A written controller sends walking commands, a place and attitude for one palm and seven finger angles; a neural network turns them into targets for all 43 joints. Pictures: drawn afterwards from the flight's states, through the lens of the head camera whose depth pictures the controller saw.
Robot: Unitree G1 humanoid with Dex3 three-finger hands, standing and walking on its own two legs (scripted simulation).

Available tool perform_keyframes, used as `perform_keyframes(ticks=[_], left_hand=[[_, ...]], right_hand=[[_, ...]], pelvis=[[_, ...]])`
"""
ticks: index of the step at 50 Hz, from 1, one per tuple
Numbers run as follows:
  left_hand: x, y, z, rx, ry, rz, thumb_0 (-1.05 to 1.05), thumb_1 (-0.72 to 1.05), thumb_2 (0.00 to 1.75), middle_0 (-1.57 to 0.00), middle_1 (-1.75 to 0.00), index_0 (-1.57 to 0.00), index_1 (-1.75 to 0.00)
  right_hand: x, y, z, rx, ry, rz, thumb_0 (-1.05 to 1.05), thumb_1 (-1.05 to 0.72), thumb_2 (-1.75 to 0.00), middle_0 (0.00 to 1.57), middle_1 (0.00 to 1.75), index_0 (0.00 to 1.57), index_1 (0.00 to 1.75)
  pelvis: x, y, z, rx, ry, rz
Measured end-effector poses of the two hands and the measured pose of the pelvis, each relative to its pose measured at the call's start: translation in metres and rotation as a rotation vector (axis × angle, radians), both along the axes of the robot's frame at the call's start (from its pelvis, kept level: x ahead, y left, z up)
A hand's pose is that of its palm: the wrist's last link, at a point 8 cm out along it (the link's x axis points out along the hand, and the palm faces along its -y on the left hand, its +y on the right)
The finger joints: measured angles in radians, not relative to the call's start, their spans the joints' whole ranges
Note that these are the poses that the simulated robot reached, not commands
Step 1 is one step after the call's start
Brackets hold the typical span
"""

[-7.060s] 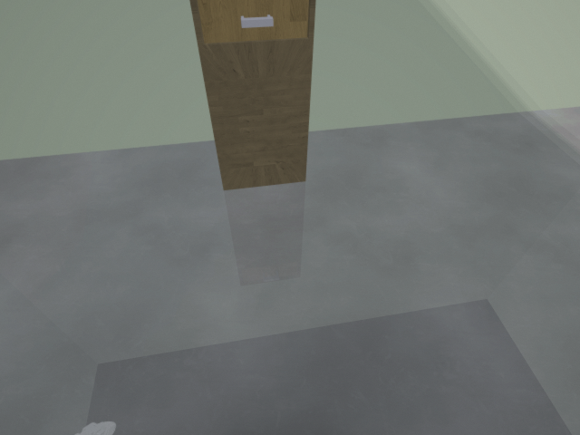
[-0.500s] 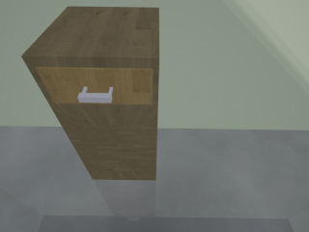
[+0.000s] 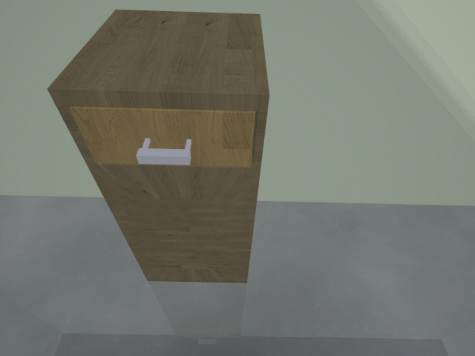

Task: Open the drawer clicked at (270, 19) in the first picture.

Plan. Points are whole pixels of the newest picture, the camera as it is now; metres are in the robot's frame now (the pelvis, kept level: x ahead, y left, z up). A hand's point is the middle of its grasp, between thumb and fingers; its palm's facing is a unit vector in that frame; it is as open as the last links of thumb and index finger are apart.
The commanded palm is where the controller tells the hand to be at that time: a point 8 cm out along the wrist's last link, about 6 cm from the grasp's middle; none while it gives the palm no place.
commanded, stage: look again from close up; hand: left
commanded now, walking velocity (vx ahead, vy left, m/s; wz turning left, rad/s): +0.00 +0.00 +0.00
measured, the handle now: (166, 149) +0.51 +0.19 +0.04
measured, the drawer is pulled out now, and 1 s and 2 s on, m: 0.00 0.00 0.00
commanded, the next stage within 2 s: raise the hand with hooked fingers in 0.08 s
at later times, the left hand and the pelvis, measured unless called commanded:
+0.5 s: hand (120, 316) +0.19 +0.21 -0.03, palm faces -0.01 -0.22 -0.97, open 8.1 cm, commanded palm +0.14 +0.22 -0.01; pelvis -0.02 -0.02 -0.02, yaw -2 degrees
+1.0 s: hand (114, 279) +0.23 +0.21 +0.03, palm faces +0.00 -0.10 -0.99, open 10.9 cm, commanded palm +0.20 +0.22 +0.09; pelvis +0.00 -0.03 -0.01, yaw +0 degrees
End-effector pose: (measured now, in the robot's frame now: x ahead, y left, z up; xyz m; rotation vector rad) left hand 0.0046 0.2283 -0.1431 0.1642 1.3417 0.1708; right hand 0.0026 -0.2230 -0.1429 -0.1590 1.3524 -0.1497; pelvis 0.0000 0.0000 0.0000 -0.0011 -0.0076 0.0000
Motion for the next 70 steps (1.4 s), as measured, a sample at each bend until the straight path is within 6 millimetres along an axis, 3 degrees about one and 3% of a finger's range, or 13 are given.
perform_keyframes(ticks=[10,12,18,21,24,29,32,35,40,46,52,59,70], left_hand=[[-0.008,0.002,-0.002,-0.01,0.047,-0.003,0.0,0.91,0.9,-0.2,-0.3,-0.2,-0.29],[0.019,0.005,0.017,0.053,-0.073,-0.109,0.01,0.9,0.9,-0.21,-0.3,-0.2,-0.3],[0.138,0.006,0.13,0.531,-0.671,-0.465,0.01,0.85,0.88,-0.21,-0.33,-0.21,-0.33],[0.168,0.003,0.168,0.838,-0.802,-0.663,0.01,0.8,0.85,-0.21,-0.37,-0.21,-0.36],[0.169,-0.009,0.171,0.995,-0.815,-0.818,0.01,0.74,0.83,-0.21,-0.4,-0.21,-0.4],[0.133,-0.027,0.152,1.024,-0.762,-0.955,0.0,0.63,0.78,-0.22,-0.47,-0.22,-0.47],[0.117,-0.024,0.149,1.063,-0.751,-0.955,0.0,0.55,0.75,-0.24,-0.52,-0.24,-0.51],[0.121,-0.014,0.16,1.138,-0.782,-0.922,0.0,0.47,0.72,-0.25,-0.56,-0.25,-0.56],[0.156,-0.001,0.187,1.224,-0.803,-0.854,0.0,0.35,0.67,-0.27,-0.64,-0.27,-0.64],[0.193,-0.008,0.212,1.145,-0.786,-0.885,0.0,0.22,0.61,-0.27,-0.73,-0.27,-0.72],[0.203,-0.011,0.23,1.112,-0.839,-0.975,0.0,0.09,0.55,-0.28,-0.82,-0.28,-0.81],[0.214,0.008,0.253,1.188,-0.892,-0.914,0.0,-0.08,0.49,-0.3,-0.92,-0.29,-0.92],[0.249,0.02,0.293,1.185,-0.925,-0.937,0.0,-0.33,0.38,-0.31,-1.09,-0.31,-1.08]], right_hand=[[0.011,0.001,0.003,-0.012,0.002,0.012,0.01,-0.92,-0.89,0.2,0.3,0.2,0.3],[0.02,-0.002,0.009,-0.029,-0.09,0.016,0.02,-0.92,-0.89,0.21,0.3,0.2,0.3],[0.081,-0.015,0.021,-0.045,-0.466,0.064,0.02,-0.91,-0.89,0.21,0.3,0.2,0.3],[0.118,-0.023,0.025,-0.032,-0.561,0.098,0.02,-0.91,-0.89,0.21,0.3,0.2,0.3],[0.152,-0.031,0.035,-0.011,-0.624,0.12,0.02,-0.91,-0.89,0.21,0.3,0.2,0.3],[0.195,-0.038,0.051,-0.023,-0.657,0.227,0.01,-0.91,-0.89,0.2,0.3,0.2,0.3],[0.214,-0.037,0.051,-0.043,-0.648,0.291,0.01,-0.91,-0.89,0.2,0.3,0.2,0.3],[0.226,-0.031,0.046,-0.04,-0.642,0.328,0.01,-0.91,-0.89,0.2,0.3,0.2,0.3],[0.229,-0.016,0.036,0.021,-0.617,0.311,0.01,-0.91,-0.89,0.2,0.3,0.2,0.3],[0.209,-0.008,0.032,0.073,-0.542,0.25,0.01,-0.9,-0.89,0.21,0.3,0.2,0.3],[0.19,-0.02,0.028,0.039,-0.472,0.208,0.01,-0.9,-0.89,0.21,0.3,0.2,0.3],[0.186,-0.028,0.027,-0.004,-0.43,0.177,0.02,-0.9,-0.89,0.2,0.3,0.2,0.3],[0.208,0.011,0.05,0.043,-0.509,0.18,0.02,-0.91,-0.89,0.2,0.3,0.2,0.3]], pelvis=[[0.003,0.005,0.001,-0.002,0.006,-0.002],[0.0,0.005,0.001,0.003,0.016,-0.008],[-0.014,-0.002,-0.009,0.041,0.066,0.019],[-0.019,-0.006,-0.015,0.035,0.103,-0.013],[-0.022,-0.014,-0.022,0.043,0.135,-0.038],[-0.023,-0.027,-0.028,0.049,0.157,-0.025],[-0.023,-0.035,-0.032,0.04,0.158,0.003],[-0.022,-0.041,-0.035,0.028,0.156,0.03],[-0.016,-0.044,-0.034,0.019,0.143,0.047],[-0.003,-0.04,-0.019,0.032,0.124,0.018],[0.005,-0.031,-0.012,0.029,0.113,-0.003],[0.007,-0.017,-0.009,0.019,0.102,0.01],[0.006,0.002,-0.001,0.008,0.042,0.013]])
